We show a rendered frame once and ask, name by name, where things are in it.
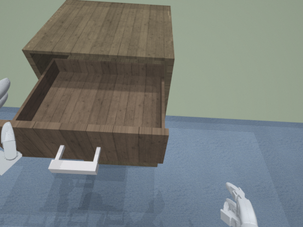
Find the handle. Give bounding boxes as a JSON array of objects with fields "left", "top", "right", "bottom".
[{"left": 48, "top": 145, "right": 101, "bottom": 175}]

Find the cabinet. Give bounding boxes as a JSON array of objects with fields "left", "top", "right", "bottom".
[{"left": 22, "top": 0, "right": 175, "bottom": 167}]

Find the robot left hand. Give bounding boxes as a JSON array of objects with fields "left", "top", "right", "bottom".
[{"left": 0, "top": 78, "right": 22, "bottom": 175}]

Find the drawer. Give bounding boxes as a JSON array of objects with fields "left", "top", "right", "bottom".
[{"left": 0, "top": 58, "right": 169, "bottom": 164}]

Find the robot right hand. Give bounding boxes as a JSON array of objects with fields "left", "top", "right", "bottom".
[{"left": 221, "top": 182, "right": 258, "bottom": 227}]

